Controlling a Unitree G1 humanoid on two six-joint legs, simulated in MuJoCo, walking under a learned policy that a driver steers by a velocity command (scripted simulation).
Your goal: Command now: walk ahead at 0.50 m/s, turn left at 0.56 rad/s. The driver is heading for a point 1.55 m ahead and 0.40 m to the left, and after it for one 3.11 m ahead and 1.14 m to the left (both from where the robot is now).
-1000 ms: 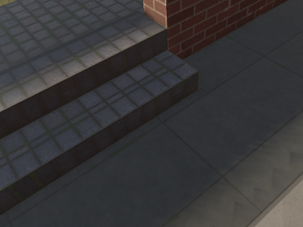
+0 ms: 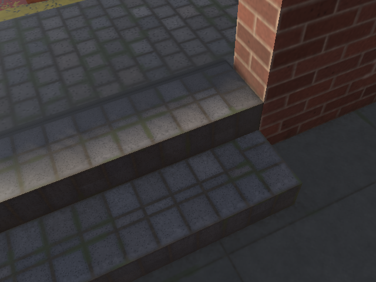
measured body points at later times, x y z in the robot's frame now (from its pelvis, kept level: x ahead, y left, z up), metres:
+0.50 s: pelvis +0.24 +0.07 +0.00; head +0.28 +0.10 +0.44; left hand +0.30 +0.36 -0.13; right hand +0.39 -0.18 -0.12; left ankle +0.23 +0.11 -0.75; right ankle +0.34 -0.08 -0.68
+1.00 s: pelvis +0.42 +0.11 -0.01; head +0.45 +0.11 +0.44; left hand +0.25 +0.29 -0.14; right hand +0.69 +0.05 -0.10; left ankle +0.37 +0.23 -0.45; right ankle +0.43 +0.02 -0.75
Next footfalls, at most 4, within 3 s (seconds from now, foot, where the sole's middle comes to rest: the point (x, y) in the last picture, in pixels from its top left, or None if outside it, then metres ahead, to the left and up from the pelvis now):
0.24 left None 0.27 0.12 -0.78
0.74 right None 0.47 0.04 -0.78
1.18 left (108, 236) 0.58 0.33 -0.63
1.76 right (140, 118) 0.97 0.24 -0.48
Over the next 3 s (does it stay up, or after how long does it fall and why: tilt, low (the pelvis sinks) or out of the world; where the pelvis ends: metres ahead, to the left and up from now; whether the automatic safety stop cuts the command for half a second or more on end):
stays up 1.52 0.34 0.29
